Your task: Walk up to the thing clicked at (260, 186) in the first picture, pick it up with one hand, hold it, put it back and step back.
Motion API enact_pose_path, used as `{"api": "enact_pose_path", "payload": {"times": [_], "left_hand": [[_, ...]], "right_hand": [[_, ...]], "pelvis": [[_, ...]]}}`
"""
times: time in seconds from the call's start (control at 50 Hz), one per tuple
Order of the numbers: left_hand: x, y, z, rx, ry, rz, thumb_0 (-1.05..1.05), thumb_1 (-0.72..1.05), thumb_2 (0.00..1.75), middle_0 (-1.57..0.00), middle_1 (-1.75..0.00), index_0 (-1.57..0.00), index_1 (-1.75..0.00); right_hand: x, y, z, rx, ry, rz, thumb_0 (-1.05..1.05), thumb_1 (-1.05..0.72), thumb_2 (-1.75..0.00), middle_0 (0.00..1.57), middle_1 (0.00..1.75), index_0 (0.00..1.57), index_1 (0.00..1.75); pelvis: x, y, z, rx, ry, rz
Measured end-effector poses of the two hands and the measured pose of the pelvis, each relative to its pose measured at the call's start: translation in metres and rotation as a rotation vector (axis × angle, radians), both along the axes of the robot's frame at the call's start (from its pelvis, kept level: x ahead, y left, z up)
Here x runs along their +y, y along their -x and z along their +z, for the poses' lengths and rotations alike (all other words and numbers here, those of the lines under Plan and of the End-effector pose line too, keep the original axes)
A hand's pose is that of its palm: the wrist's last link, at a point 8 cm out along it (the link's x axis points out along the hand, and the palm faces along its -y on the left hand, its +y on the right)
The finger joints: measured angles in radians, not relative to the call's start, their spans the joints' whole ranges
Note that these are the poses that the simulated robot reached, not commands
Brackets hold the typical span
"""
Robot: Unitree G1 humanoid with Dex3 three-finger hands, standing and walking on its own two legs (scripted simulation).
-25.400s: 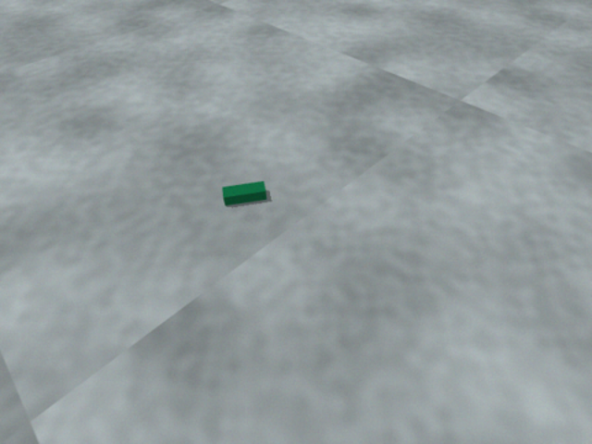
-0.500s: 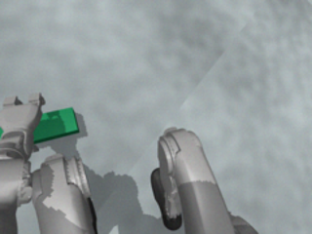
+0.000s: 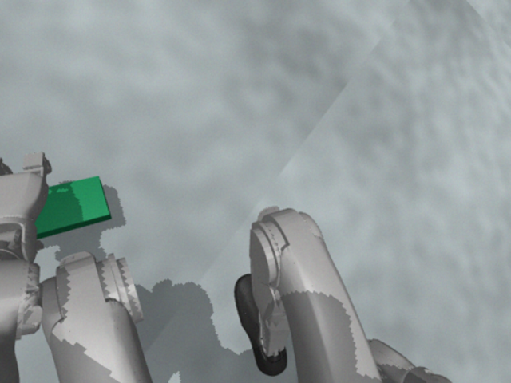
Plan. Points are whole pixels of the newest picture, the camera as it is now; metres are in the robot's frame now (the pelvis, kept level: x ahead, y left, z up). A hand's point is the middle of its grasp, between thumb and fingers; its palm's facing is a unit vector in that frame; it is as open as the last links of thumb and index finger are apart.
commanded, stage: rest palm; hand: left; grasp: from above
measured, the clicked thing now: (42, 213) +0.40 +0.26 -0.27
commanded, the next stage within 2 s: close in 0.78 s
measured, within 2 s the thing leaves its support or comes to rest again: neither
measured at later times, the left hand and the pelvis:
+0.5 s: hand (24, 218) +0.39 +0.28 -0.24, palm faces -0.46 -0.08 -0.88, open 13.8 cm; pelvis +0.00 +0.00 +0.01, yaw -1 degrees
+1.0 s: hand (24, 221) +0.39 +0.28 -0.25, palm faces -0.46 -0.08 -0.88, open 13.3 cm; pelvis -0.01 +0.00 +0.01, yaw -2 degrees
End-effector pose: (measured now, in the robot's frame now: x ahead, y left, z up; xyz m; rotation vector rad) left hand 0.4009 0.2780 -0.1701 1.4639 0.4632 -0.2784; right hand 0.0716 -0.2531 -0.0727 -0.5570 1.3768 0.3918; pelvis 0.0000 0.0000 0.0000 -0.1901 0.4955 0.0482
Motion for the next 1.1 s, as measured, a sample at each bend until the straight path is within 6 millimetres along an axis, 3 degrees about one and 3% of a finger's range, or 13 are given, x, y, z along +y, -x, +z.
{"api": "enact_pose_path", "payload": {"times": [0.36,1.1], "left_hand": [[0.004,0.002,-0.006,0.010,-0.012,-0.001,0.00,-0.50,1.00,-0.08,-1.07,-0.09,-1.07],[0.009,0.001,-0.020,-0.003,-0.017,-0.001,0.00,-0.41,1.04,-0.13,-1.11,-0.14,-1.10]], "right_hand": [[0.003,0.009,0.013,0.002,-0.005,0.013,0.00,-0.92,-0.91,0.20,0.30,0.19,0.30],[0.009,0.000,0.026,-0.019,0.007,0.066,0.00,-0.91,-0.91,0.20,0.30,0.19,0.30]], "pelvis": [[0.002,0.004,0.004,-0.012,0.016,-0.004],[0.005,0.006,0.007,-0.032,0.040,-0.010]]}}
